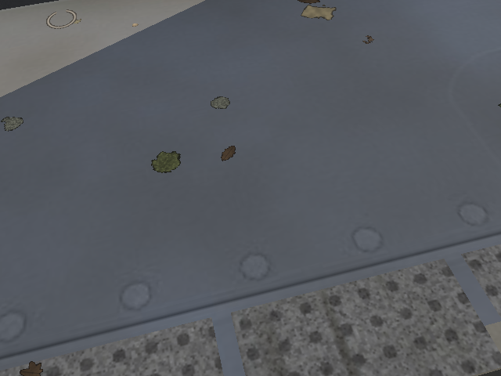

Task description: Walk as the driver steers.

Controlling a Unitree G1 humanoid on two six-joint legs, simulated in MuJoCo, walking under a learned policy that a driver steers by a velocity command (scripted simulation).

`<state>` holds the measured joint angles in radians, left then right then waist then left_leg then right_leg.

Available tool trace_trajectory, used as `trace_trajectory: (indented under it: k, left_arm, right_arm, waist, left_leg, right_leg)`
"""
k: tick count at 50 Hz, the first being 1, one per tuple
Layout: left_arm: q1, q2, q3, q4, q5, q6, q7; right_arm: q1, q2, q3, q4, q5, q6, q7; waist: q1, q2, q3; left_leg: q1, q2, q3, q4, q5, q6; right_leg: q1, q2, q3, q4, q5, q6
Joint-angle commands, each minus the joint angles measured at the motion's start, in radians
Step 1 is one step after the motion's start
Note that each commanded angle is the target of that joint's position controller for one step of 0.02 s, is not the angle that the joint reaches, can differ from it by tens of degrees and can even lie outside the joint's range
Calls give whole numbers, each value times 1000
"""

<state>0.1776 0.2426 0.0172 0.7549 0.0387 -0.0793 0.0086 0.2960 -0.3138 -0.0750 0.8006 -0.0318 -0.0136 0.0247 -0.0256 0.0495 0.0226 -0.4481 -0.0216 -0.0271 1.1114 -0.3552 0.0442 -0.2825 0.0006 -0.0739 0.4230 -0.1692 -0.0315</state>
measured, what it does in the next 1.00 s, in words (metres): climbs, turning left: left foot 0.10 m higher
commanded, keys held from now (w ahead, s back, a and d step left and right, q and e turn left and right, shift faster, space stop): w+q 0.70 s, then w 0.30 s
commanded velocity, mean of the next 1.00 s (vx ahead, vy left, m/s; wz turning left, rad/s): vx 0.50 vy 0.00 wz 0.51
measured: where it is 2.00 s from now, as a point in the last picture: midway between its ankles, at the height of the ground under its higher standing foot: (105, 235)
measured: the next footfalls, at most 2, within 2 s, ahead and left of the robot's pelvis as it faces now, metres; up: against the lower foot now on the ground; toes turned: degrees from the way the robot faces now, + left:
left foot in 0.46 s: +0.43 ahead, +0.22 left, +0.10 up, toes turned +19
right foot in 1.10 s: +0.78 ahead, +0.31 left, +0.10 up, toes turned +31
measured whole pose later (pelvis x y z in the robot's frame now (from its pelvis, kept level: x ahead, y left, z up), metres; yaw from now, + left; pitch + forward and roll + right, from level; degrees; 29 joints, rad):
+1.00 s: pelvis +0.54 +0.26 +0.09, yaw +32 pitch +4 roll -1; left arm 0.02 0.23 0.00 0.66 0.04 0.00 -0.04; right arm 0.50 -0.24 -0.05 0.83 -0.01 -0.07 -0.03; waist -0.11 -0.05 0.00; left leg 0.09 -0.17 -0.22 0.17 -0.29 0.18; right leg -0.73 -0.03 -0.07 0.69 0.02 -0.03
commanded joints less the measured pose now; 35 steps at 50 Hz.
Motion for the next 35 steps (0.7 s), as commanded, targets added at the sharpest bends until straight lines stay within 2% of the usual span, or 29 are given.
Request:
trace_trajectory:
  k: [1,4,5,6,9,10,12,14,15,16,18,19,20,21,22,23,24,25,26,27,28,29,30,31,32,33,34,35]
  left_arm:
    - [81,115,35,-20,-13,-27,-4]
    - [117,121,42,-3,-16,-31,-3]
    - [143,122,45,7,-11,-30,-3]
    - [172,127,48,19,-7,-28,-4]
    - [248,125,52,56,2,-28,-1]
    - [285,128,53,69,11,-29,-1]
    - [317,125,54,92,20,-29,-1]
    - [358,115,47,126,30,-35,-1]
    - [386,97,40,151,35,-39,0]
    - [388,88,35,172,31,-32,4]
    - [360,93,31,190,25,-30,17]
    - [294,105,30,170,2,-21,21]
    - [271,116,31,149,-22,-19,18]
    - [252,206,49,138,-35,-20,15]
    - [231,285,76,119,-44,-8,5]
    - [200,331,97,102,-68,-7,-14]
    - [244,204,77,54,-57,-15,-36]
    - [223,135,63,-55,-35,-19,-69]
    - [216,100,58,-77,-20,-23,-72]
    - [209,67,53,-73,-28,-18,-59]
    - [213,31,43,-68,-17,-12,-34]
    - [194,8,31,-85,7,0,-18]
    - [189,7,29,-87,14,16,-8]
    - [169,7,26,-115,15,32,0]
    - [133,-2,18,-142,24,44,9]
    - [118,16,17,-150,26,54,10]
    - [69,28,17,-162,28,58,9]
    - [42,50,24,-159,26,58,6]
  right_arm:
    - [19,-29,-4,-66,-10,10,19]
    - [-75,-24,-1,-106,-13,17,30]
    - [-94,-13,2,-115,-17,21,30]
    - [-121,-4,3,-125,-17,29,25]
    - [-228,1,2,-177,-14,37,10]
    - [-258,11,0,-190,-13,42,-1]
    - [-318,29,5,-229,-3,43,-24]
    - [-440,69,25,-295,0,38,-38]
    - [-515,96,40,-335,-4,33,-43]
    - [-555,127,61,-382,-2,27,-38]
    - [-560,138,80,-422,-5,19,-21]
    - [-484,149,95,-412,7,20,10]
    - [-405,130,83,-370,5,27,25]
    - [-282,92,62,-330,-1,32,28]
    - [-83,37,35,-283,9,30,21]
    - [107,-3,12,-233,18,27,11]
    - [30,-123,-26,-231,19,20,-2]
    - [-3,-260,-71,-243,28,27,-18]
    - [-24,-233,-77,-239,12,34,-20]
    - [-38,-173,-61,-198,12,29,-18]
    - [-68,-103,-46,-166,10,14,-19]
    - [-106,-45,-28,-154,7,-6,-23]
    - [-139,-15,-19,-147,5,-16,-21]
    - [-113,-13,-14,-131,10,-33,-20]
    - [-91,-21,-16,-106,18,-47,-20]
    - [-88,-28,-18,-113,23,-51,-25]
    - [-64,-37,-20,-105,23,-55,-29]
    - [-38,-31,-15,-115,25,-60,-34]
  waist:
    - [16,-154,-50]
    - [29,-138,-37]
    - [37,-148,-38]
    - [44,-159,-36]
    - [62,-130,22]
    - [77,-154,32]
    - [71,-123,72]
    - [83,-110,129]
    - [96,-103,159]
    - [74,-95,167]
    - [54,-111,137]
    - [15,-88,90]
    - [14,-81,25]
    - [-49,-164,-61]
    - [-143,-222,-201]
    - [-235,-247,-357]
    - [-144,-82,-399]
    - [-84,204,-507]
    - [-51,68,-501]
    - [-12,8,-380]
    - [37,-38,-228]
    - [72,-42,-119]
    - [89,-15,-80]
    - [96,5,-79]
    - [106,-10,-72]
    - [107,-44,-66]
    - [91,-74,-54]
    - [67,-85,-57]
  left_leg:
    - [-173,67,-21,56,75,-19]
    - [-276,89,-21,65,138,-35]
    - [-312,82,3,121,136,-39]
    - [-372,84,18,196,106,-39]
    - [-573,92,-20,351,56,-23]
    - [-691,75,-21,525,-18,-8]
    - [-871,77,-62,673,-114,26]
    - [-995,68,-29,728,-191,58]
    - [-1046,63,4,733,-236,70]
    - [-1022,88,22,616,-254,82]
    - [-865,105,101,419,-185,91]
    - [-553,116,145,142,-38,110]
    - [-252,45,234,48,48,121]
    - [-110,-29,271,69,-6,130]
    - [62,-90,262,13,-46,148]
    - [290,-113,154,-156,29,179]
    - [479,29,-263,-376,-82,201]
    - [595,259,-854,-649,74,248]
    - [574,259,-882,-718,46,202]
    - [443,248,-810,-718,-35,206]
    - [277,200,-686,-693,21,181]
    - [119,145,-561,-643,96,185]
    - [38,111,-476,-663,137,178]
    - [6,119,-446,-675,221,187]
    - [2,104,-394,-672,327,180]
    - [-3,84,-341,-701,329,175]
    - [-1,59,-321,-734,326,161]
    - [47,60,-322,-764,433,152]
  right_leg:
    - [169,-266,205,-231,184,-123]
    - [212,-284,141,-259,185,-141]
    - [235,-293,126,-253,201,-151]
    - [270,-304,122,-245,195,-161]
    - [346,-339,103,-258,116,-160]
    - [410,-368,127,-248,107,-172]
    - [476,-398,110,-258,25,-154]
    - [493,-389,56,-281,29,-120]
    - [494,-379,17,-288,72,-103]
    - [452,-339,-41,-312,70,-70]
    - [385,-287,-129,-351,119,-59]
    - [235,-253,-208,-401,227,-69]
    - [135,-247,-227,-388,543,-101]
    - [189,-283,-232,-228,1089,-111]
    - [247,-296,-219,49,1427,-109]
    - [244,-278,-208,359,1379,-58]
    - [-26,-188,-134,740,363,26]
    - [-312,20,27,1106,-216,73]
    - [-373,-29,187,1210,-97,41]
    - [-398,-42,154,1241,-43,38]
    - [-399,-72,133,1242,-28,37]
    - [-417,-91,139,1227,-47,30]
    - [-424,-95,138,1275,-75,16]
    - [-446,-101,139,1281,-104,15]
    - [-469,-121,149,1240,-114,18]
    - [-458,-141,145,1098,-128,38]
    - [-456,-141,125,1001,-123,47]
    - [-468,-142,106,944,-57,54]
